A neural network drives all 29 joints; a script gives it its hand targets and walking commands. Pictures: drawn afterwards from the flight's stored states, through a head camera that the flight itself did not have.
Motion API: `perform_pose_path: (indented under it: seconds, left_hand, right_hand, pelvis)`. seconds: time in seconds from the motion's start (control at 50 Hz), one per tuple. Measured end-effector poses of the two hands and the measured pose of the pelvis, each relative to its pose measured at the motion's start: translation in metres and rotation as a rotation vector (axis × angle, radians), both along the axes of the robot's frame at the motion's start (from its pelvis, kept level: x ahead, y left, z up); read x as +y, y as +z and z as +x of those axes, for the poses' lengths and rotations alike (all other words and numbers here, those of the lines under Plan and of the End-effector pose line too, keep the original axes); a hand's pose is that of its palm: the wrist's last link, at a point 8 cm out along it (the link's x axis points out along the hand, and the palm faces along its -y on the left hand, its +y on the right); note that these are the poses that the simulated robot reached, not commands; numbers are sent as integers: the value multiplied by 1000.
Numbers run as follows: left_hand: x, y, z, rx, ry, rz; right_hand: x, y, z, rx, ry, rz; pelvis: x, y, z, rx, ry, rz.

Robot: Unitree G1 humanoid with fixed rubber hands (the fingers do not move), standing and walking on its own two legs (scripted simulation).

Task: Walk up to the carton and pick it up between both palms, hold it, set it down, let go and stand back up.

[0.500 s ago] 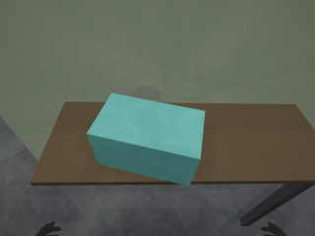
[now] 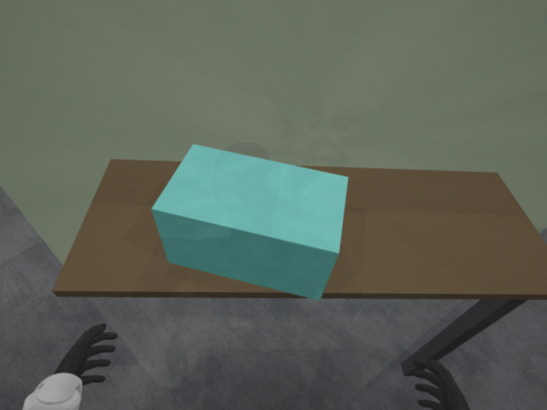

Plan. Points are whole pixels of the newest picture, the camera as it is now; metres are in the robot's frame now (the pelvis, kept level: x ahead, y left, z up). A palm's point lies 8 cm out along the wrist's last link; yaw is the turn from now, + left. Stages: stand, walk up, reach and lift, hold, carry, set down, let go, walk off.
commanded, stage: reach and lift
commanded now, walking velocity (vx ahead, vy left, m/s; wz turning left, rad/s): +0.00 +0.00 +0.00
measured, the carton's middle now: (255, 221) +0.43 +0.04 +0.00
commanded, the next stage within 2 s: none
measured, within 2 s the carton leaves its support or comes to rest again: neither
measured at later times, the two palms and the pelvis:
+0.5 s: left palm (51, 344) +0.22 +0.31 -0.01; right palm (425, 376) +0.19 -0.21 -0.02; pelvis +0.02 +0.03 +0.01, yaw -1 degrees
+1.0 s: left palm (47, 323) +0.24 +0.31 +0.02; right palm (408, 352) +0.22 -0.18 +0.01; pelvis +0.04 +0.03 +0.01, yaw +0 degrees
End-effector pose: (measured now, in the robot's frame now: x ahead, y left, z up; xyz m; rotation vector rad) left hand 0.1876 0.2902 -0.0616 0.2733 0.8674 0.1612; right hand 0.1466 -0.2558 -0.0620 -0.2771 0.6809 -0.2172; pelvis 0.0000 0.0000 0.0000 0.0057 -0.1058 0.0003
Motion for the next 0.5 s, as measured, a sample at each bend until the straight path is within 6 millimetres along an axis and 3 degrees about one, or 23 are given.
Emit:
perform_pose_path:
  seconds: [0.08, 0.16, 0.32, 0.5]
  left_hand:
    - [8, 5, -8, -18, 20, -24]
    - [9, 12, -9, -46, 14, -53]
    - [12, 32, 8, -126, -29, -81]
    - [18, 49, 30, -222, -80, -106]
  right_hand:
    - [5, 8, -3, 4, -16, 1]
    - [14, 17, 7, -31, -31, 20]
    - [37, 29, 35, -105, -44, 85]
    - [49, 42, 47, -171, -95, 124]
  pelvis:
    - [4, 2, -3, -7, 0, -3]
    - [10, 4, -4, -4, -2, -6]
    - [23, 7, 3, 2, -12, -8]
    - [32, 8, 23, 10, -22, -16]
